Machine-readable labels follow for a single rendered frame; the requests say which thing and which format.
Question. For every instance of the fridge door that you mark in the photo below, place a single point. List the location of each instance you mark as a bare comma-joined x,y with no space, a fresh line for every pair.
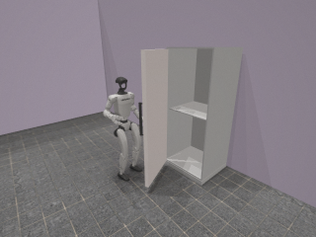
154,84

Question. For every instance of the robot left forearm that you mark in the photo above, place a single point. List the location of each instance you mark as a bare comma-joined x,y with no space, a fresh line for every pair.
136,112

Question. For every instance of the robot right forearm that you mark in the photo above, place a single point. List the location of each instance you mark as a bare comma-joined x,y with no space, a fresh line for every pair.
107,115

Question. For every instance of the robot right shin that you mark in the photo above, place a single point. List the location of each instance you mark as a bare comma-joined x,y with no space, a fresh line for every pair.
122,164

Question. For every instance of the handle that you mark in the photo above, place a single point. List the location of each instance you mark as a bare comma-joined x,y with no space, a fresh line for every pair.
140,118

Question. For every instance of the robot right upper arm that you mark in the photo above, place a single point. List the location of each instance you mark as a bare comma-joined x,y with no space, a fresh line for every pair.
111,100

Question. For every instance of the robot left foot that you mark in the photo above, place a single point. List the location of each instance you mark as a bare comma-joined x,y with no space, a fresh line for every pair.
135,168

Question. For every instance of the robot right hand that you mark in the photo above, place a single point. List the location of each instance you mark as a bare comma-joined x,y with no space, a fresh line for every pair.
115,118

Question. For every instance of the robot left upper arm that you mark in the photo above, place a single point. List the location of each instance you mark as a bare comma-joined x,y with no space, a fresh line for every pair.
132,106

